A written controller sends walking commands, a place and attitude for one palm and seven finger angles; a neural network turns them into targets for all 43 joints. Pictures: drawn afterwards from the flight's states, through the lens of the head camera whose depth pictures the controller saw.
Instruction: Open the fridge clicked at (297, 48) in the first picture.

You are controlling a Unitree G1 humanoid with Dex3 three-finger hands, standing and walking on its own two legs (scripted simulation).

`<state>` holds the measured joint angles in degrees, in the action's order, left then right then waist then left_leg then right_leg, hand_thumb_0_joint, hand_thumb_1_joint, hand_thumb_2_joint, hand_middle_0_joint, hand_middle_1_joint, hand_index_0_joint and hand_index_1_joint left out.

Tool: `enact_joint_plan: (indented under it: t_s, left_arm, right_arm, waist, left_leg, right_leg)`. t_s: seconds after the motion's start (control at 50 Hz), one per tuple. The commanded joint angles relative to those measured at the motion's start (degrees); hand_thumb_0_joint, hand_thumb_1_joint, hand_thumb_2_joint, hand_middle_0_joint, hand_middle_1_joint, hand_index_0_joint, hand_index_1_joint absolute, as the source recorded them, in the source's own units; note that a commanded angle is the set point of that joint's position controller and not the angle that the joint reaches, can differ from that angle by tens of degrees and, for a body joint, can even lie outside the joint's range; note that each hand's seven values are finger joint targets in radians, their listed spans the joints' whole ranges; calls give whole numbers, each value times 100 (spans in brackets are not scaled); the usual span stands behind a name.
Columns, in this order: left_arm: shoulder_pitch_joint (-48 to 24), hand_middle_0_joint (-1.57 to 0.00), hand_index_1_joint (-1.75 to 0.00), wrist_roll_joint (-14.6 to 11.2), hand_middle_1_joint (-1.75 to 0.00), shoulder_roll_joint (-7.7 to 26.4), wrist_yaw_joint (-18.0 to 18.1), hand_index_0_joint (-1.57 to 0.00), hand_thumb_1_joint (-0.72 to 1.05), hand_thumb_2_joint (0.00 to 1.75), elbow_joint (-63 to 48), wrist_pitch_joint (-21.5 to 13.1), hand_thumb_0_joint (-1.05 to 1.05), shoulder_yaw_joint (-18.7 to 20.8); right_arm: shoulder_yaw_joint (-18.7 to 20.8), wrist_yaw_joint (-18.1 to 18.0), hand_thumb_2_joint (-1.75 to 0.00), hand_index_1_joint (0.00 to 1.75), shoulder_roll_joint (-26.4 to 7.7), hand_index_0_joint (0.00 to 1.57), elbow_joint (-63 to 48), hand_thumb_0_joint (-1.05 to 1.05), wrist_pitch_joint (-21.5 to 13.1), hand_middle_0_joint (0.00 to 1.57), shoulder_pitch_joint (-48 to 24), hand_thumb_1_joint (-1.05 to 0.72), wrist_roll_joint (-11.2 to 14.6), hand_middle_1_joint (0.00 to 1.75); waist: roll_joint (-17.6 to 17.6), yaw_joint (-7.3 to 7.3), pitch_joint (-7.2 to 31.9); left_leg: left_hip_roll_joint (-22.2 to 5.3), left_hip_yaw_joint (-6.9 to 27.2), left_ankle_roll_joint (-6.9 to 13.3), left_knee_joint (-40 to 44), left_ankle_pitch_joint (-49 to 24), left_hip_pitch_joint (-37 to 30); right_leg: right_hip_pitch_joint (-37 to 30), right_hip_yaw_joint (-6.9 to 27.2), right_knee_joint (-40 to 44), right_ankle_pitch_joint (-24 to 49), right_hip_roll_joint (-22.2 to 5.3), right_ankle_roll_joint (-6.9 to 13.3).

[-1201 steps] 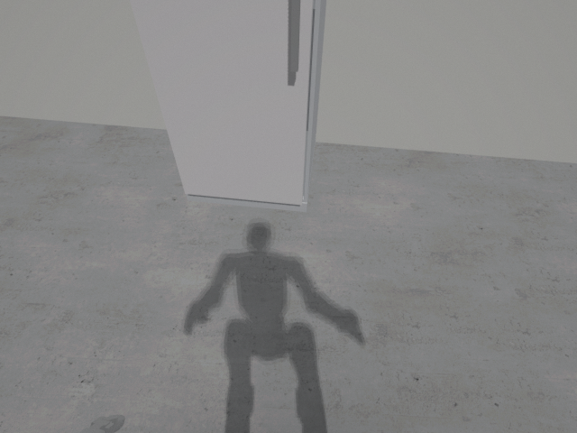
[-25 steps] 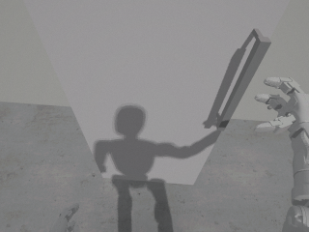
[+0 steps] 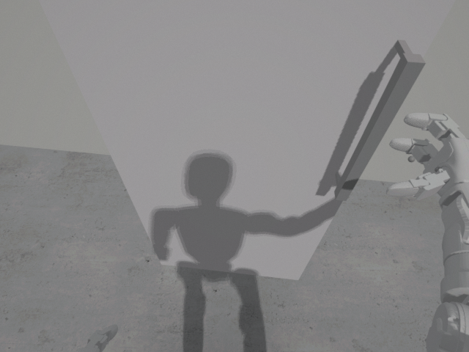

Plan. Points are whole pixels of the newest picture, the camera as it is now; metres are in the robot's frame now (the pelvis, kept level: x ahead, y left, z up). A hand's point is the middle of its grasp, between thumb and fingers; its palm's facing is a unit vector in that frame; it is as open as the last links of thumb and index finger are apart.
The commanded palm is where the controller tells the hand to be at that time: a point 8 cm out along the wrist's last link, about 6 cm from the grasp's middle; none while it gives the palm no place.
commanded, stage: move the hooked fingers beside the handle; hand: right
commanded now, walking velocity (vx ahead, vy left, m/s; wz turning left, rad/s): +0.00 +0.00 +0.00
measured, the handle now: (365, 135) +0.47 -0.17 +0.14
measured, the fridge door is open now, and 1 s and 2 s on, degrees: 0 0 0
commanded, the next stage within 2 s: feel for the door with the fingertips in 0.54 s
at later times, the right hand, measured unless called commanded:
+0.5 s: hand (414, 161) +0.40 -0.23 +0.15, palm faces +0.03 +1.00 +0.00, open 14.0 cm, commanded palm +0.37 -0.28 +0.15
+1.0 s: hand (394, 162) +0.40 -0.20 +0.15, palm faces +0.00 +1.00 +0.00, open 14.0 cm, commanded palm +0.37 -0.25 +0.15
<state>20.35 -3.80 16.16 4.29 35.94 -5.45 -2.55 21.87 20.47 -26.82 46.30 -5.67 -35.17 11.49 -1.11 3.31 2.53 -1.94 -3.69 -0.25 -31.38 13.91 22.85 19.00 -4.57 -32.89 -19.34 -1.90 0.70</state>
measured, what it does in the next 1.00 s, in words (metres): stands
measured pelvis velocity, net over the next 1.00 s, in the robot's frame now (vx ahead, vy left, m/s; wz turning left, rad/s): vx -0.01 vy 0.01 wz -0.01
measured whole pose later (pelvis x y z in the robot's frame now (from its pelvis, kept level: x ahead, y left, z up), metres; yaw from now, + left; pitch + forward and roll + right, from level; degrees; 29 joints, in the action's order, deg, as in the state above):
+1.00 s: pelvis -0.01 +0.01 +0.00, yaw -1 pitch +4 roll +0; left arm 18.6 -4.0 15.7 4.4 36.0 -5.3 -2.6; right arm 17.3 16.6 -22.4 41.0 -4.0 -33.7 12.0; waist -1.3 2.5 2.1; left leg -1.8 -4.5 0.2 -31.1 13.5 21.3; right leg 17.9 -3.7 -32.8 -18.7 -2.0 0.3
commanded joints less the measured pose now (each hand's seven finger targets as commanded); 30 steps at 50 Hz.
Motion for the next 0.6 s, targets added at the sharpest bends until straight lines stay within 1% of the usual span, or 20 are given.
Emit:
enact_joint_plan:
  t_s: [0.0, 0.02, 0.04, 0.06, 0.08, 0.12, 0.14, 0.16, 0.18, 0.2, 0.26, 0.3, 0.34, 0.36, 0.4, 0.44, 0.48, 0.52, 0.54, 0.58]
  left_arm:
    - [-45, -20, -30, 12, -30, 845, 60, -20, 90, 90, -744, -257, 0, 329]
    - [-77, -20, -30, 5, -30, 821, 64, -20, 90, 90, -760, -269, 0, 316]
    - [-72, -20, -30, -1, -30, 814, 77, -20, 90, 90, -729, -279, 0, 327]
    - [-62, -20, -30, 5, -30, 817, 82, -20, 90, 90, -733, -283, 0, 320]
    - [-76, -20, -30, 2, -30, 808, 91, -20, 90, 90, -699, -297, 0, 334]
    - [-90, -20, -30, 1, -30, 814, 100, -20, 90, 90, -693, -311, 0, 335]
    - [-123, -20, -30, -5, -30, 795, 99, -20, 90, 90, -693, -313, 0, 306]
    - [-105, -20, -30, -8, -30, 826, 102, -20, 90, 90, -658, -298, 0, 310]
    - [-127, -20, -30, -13, -30, 819, 104, -20, 90, 90, -643, -290, 0, 305]
    - [-154, -20, -30, -11, -30, 824, 100, -20, 90, 90, -649, -276, 0, 289]
    - [-185, -20, -30, -2, -30, 836, 89, -20, 90, 90, -687, -237, 0, 282]
    - [-260, -20, -30, 2, -30, 761, 71, -20, 90, 90, -768, -258, 0, 266]
    - [-235, -20, -30, 17, -30, 771, 85, -20, 90, 90, -745, -273, 0, 276]
    - [-224, -20, -30, 27, -30, 800, 94, -20, 90, 90, -739, -251, 0, 266]
    - [-272, -20, -30, 19, -30, 770, 115, -20, 90, 90, -739, -270, 0, 266]
    - [-284, -20, -30, 5, -30, 766, 131, -20, 90, 90, -681, -283, 0, 250]
    - [-244, -20, -30, 4, -30, 782, 113, -20, 90, 90, -679, -261, 0, 249]
    - [-274, -20, -30, -19, -30, 780, 102, -20, 90, 90, -692, -249, 0, 244]
    - [-266, -20, -30, -11, -30, 795, 101, -20, 90, 90, -684, -249, 0, 255]
    - [-241, -20, -30, -11, -30, 823, 87, -20, 90, 90, -726, -214, 0, 261]
  right_arm:
    - [408, -12, -30, 120, -1719, 30, -1611, 0, -400, 30, -2292, 50, 150, 120]
    - [165, 12, -30, 120, -1473, 30, -1747, 0, -387, 30, -2422, 50, 150, 120]
    - [153, 6, -30, 120, -1439, 30, -1789, 0, -371, 30, -2470, 50, 165, 120]
    - [-82, 31, -30, 120, -1234, 30, -1897, 0, -363, 30, -2592, 50, 182, 120]
    - [-5, 29, -30, 120, -1247, 30, -1906, 0, -329, 30, -2557, 50, 201, 120]
    - [133, 7, -30, 120, -1340, 30, -1909, 0, -257, 30, -2288, 50, 229, 120]
    - [-37, 2, -30, 120, -1092, 30, -1799, 0, -189, 30, -2242, 50, 255, 120]
    - [-69, -2, -30, 120, -1092, 30, -1749, 0, -153, 30, -2296, 50, 279, 120]
    - [99, -26, -30, 120, -1221, 30, -1556, 0, -88, 30, -2140, 50, 257, 120]
    - [10, -37, -30, 120, -1156, 30, -1534, 0, -44, 30, -2186, 50, 228, 120]
    - [93, -117, -30, 120, -1362, 30, -1592, 0, -40, 30, -2257, 50, 134, 120]
    - [-55, -146, -30, 120, -1167, 30, -1904, 0, -110, 30, -2334, 50, 110, 120]
    - [65, -185, -30, 120, -1304, 30, -2006, 0, -214, 30, -2491, 50, 141, 120]
    - [67, -176, -30, 120, -1345, 30, -1957, 0, -235, 30, -2488, 50, 170, 120]
    - [98, -162, -30, 120, -1308, 30, -1963, 0, -280, 30, -2567, 50, 195, 120]
    - [48, -150, -30, 120, -1276, 30, -1825, 0, -257, 30, -2616, 50, 181, 120]
    - [51, -124, -30, 120, -1293, 30, -1633, 0, -183, 30, -2463, 50, 141, 120]
    - [-103, -96, -30, 120, -1114, 30, -1451, 0, -81, 30, -2321, 50, 131, 120]
    - [-19, -98, -30, 120, -1203, 30, -1392, 0, -61, 30, -2312, 50, 129, 120]
    - [56, -69, -30, 120, -1290, 30, -1399, 0, -49, 30, -2213, 50, 141, 120]
  waist:
    - [-199, -143, 1841]
    - [-437, -95, 1821]
    - [-481, -72, 1763]
    - [-420, -2, 1780]
    - [-505, -21, 1825]
    - [-414, -93, 1840]
    - [-276, -53, 1695]
    - [-138, -22, 1646]
    - [-48, -74, 1494]
    - [-88, -52, 1446]
    - [-180, -91, 1489]
    - [-440, -108, 1660]
    - [-283, -89, 1810]
    - [-45, -69, 1764]
    - [-183, -85, 1842]
    - [-323, -55, 1673]
    - [-238, -71, 1664]
    - [-267, -66, 1451]
    - [-325, -86, 1465]
    - [-106, -117, 1591]
  left_leg:
    - [178, 141, 185, 108, -1866, -1194]
    - [179, 138, 193, 116, -1830, -1085]
    - [186, 111, 197, 139, -1732, -985]
    - [188, 94, 198, 150, -1748, -958]
    - [204, 110, 193, 174, -1756, -929]
    - [201, 86, 201, 175, -1732, -1002]
    - [199, 60, 197, 195, -1704, -944]
    - [191, 53, 199, 206, -1727, -978]
    - [195, 53, 190, 220, -1638, -950]
    - [182, 52, 192, 216, -1624, -936]
    - [150, 69, 215, 188, -1566, -993]
    - [150, 89, 219, 160, -1687, -1015]
    - [167, 96, 208, 166, -1700, -1058]
    - [175, 91, 208, 165, -1701, -1092]
    - [170, 118, 197, 177, -1708, -1163]
    - [160, 105, 206, 202, -1636, -1049]
    - [156, 99, 209, 191, -1667, -1095]
    - [145, 84, 212, 211, -1551, -981]
    - [138, 100, 215, 213, -1528, -971]
    - [140, 105, 214, 177, -1642, -1117]
  right_leg:
    - [-491, 381, 410, 2088, 65, 89]
    - [-586, 388, 416, 2118, 61, 75]
    - [-651, 417, 413, 2103, 50, 57]
    - [-741, 426, 396, 2201, 29, 68]
    - [-832, 422, 384, 2208, 33, 67]
    - [-804, 457, 410, 2193, 41, 41]
    - [-750, 453, 434, 2109, 44, 46]
    - [-692, 437, 423, 2081, 42, 60]
    - [-572, 440, 457, 1937, 45, 63]
    - [-518, 431, 478, 1878, 64, 61]
    - [-469, 436, 462, 1839, 76, 59]
    - [-646, 441, 435, 2026, 86, 47]
    - [-716, 463, 413, 2030, 74, 47]
    - [-662, 473, 403, 1998, 47, 71]
    - [-694, 443, 436, 1926, 80, 71]
    - [-674, 449, 447, 1853, 87, 54]
    - [-602, 445, 454, 1881, 86, 62]
    - [-476, 434, 464, 1727, 102, 54]
    - [-447, 423, 457, 1681, 105, 55]
    - [-391, 419, 440, 1756, 107, 74]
